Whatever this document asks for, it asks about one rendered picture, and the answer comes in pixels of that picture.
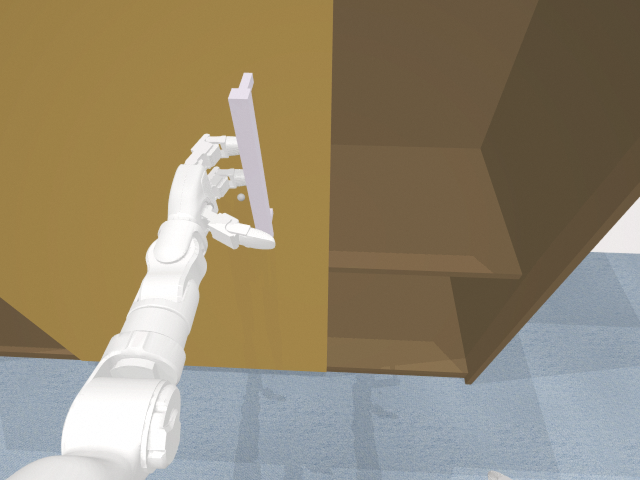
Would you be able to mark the left robot forearm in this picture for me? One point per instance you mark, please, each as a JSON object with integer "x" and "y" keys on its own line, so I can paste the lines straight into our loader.
{"x": 152, "y": 340}

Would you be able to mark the left robot upper arm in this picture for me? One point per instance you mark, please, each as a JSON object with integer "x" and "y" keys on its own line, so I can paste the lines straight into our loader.
{"x": 119, "y": 429}

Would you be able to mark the robot left hand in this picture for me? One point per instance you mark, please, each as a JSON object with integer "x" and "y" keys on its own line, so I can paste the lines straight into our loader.
{"x": 192, "y": 189}

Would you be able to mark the handle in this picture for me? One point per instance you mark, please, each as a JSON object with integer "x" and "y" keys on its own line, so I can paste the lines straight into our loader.
{"x": 244, "y": 121}

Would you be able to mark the wardrobe door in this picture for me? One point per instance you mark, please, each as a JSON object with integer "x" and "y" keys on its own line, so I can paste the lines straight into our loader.
{"x": 100, "y": 102}
{"x": 17, "y": 330}

